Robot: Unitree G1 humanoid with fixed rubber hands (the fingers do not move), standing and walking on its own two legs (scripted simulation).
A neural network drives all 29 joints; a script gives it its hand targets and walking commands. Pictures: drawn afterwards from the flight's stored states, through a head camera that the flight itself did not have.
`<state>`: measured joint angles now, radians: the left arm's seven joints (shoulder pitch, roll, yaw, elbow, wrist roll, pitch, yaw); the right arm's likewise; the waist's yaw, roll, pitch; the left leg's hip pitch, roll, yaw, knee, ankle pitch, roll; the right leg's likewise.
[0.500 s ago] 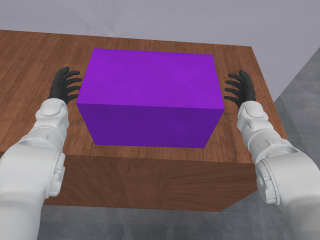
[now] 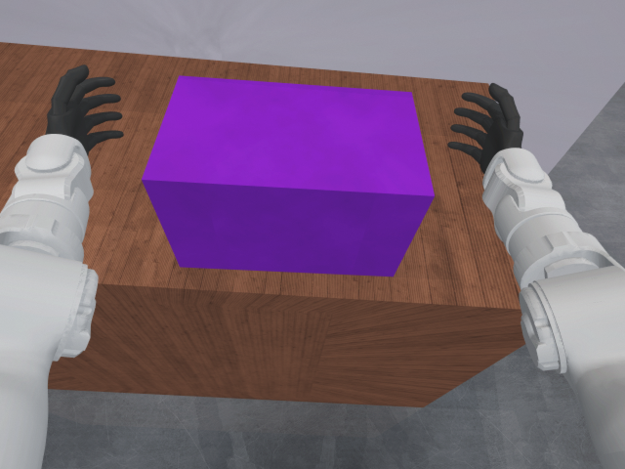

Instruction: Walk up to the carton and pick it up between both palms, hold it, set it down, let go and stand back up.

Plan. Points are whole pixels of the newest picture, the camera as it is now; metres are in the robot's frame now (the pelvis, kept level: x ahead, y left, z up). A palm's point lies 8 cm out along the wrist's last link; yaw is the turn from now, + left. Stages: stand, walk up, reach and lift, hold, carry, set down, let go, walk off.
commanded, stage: set down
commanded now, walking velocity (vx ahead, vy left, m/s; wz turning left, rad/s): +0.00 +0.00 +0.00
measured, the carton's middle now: (292, 182) +0.50 +0.02 +0.06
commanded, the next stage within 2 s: none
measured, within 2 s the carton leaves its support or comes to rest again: neither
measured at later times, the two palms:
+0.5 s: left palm (47, 102) +0.48 +0.27 +0.20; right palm (544, 124) +0.45 -0.25 +0.21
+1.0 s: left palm (39, 189) +0.41 +0.28 +0.15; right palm (516, 208) +0.39 -0.23 +0.14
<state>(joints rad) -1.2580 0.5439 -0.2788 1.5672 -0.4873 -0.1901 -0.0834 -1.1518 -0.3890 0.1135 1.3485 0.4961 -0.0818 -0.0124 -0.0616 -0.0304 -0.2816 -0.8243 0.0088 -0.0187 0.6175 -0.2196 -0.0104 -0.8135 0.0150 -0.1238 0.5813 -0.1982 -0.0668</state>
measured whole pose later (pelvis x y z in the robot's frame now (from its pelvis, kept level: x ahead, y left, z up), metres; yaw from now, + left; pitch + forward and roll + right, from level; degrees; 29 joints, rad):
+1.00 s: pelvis +0.01 +0.01 +0.03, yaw -1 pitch +6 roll -1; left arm -0.74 0.53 -0.07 0.97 -0.37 0.07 -0.09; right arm -0.67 -0.37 0.02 0.88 0.41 0.10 -0.05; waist -0.02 -0.02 -0.10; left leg -0.34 0.00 -0.01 0.42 -0.18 0.01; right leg -0.33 0.03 -0.09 0.36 -0.14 -0.05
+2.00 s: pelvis +0.03 +0.02 +0.03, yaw -2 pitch +0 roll -1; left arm -0.04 0.42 0.04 0.42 -0.31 0.06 -0.08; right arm 0.03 -0.31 -0.04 0.33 0.33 0.08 -0.02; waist 0.02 0.00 0.00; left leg -0.13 0.00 0.02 0.34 -0.21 0.02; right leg -0.12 0.03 -0.04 0.29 -0.16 -0.03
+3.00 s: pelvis +0.03 +0.00 +0.03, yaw -3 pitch -3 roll +0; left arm 0.16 0.23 0.01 0.57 -0.04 0.09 0.00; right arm 0.17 -0.18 -0.01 0.68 0.04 -0.13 0.00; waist 0.01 -0.01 0.07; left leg -0.10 0.01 0.02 0.39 -0.23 -0.01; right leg -0.12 0.05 -0.03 0.38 -0.20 -0.05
